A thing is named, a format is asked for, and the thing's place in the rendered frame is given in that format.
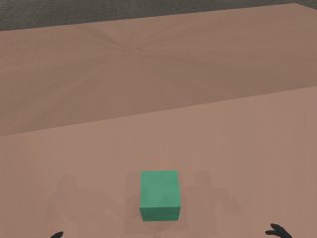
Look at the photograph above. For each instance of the robot right hand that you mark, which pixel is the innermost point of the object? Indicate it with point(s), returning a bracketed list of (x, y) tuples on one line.
[(278, 231)]

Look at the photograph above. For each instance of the carton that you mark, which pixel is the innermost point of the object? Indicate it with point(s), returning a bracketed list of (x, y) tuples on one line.
[(159, 196)]

